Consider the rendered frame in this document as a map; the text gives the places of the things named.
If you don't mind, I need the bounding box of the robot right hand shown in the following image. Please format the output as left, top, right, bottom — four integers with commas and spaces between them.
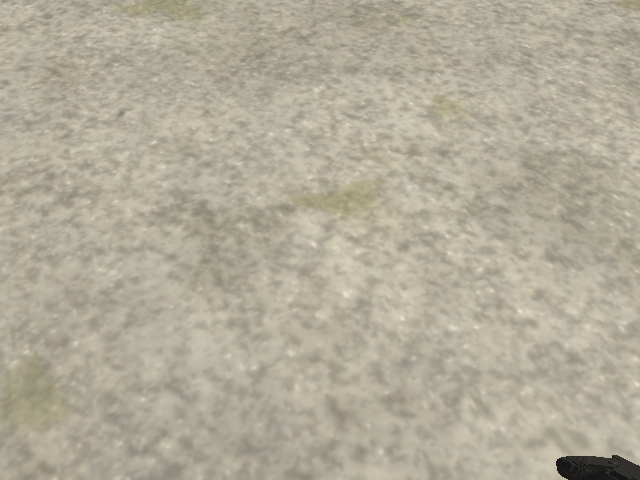
556, 455, 640, 480

